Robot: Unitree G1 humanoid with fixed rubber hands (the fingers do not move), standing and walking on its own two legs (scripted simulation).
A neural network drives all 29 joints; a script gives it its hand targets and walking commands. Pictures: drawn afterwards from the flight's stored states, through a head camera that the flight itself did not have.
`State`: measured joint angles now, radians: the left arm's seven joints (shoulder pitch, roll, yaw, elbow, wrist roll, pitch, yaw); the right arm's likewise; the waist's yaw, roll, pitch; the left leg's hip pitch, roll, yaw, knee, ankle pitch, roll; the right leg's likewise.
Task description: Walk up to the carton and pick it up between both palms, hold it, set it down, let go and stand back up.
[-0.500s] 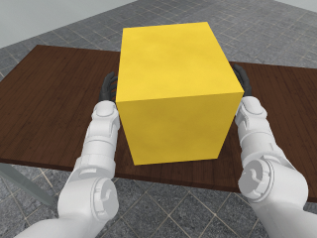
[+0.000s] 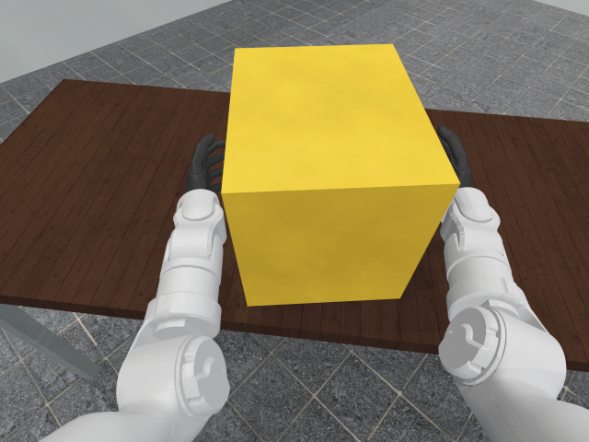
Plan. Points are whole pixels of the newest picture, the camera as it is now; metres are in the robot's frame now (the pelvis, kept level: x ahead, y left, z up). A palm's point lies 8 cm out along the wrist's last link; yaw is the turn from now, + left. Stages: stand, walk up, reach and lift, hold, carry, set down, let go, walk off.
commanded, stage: set down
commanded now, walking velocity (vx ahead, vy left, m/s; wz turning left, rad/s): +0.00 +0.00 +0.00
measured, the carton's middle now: (319, 176) +0.50 +0.01 +0.07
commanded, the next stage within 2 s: none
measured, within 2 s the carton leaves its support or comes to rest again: neither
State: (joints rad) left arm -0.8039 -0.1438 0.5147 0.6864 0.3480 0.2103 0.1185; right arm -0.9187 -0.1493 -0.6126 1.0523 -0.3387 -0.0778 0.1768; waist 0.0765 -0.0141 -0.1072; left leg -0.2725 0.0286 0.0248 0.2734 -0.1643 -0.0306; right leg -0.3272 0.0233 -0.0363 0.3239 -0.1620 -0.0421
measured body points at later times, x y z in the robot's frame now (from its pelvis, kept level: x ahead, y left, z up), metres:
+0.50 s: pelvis +0.00 +0.00 +0.00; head +0.05 +0.00 +0.45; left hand +0.42 +0.17 +0.11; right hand +0.46 -0.17 +0.12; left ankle -0.03 +0.14 -0.75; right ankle -0.01 -0.09 -0.75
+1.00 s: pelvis +0.00 +0.00 +0.00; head +0.05 +0.00 +0.45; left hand +0.43 +0.17 +0.10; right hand +0.47 -0.17 +0.11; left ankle -0.03 +0.14 -0.75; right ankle -0.01 -0.09 -0.75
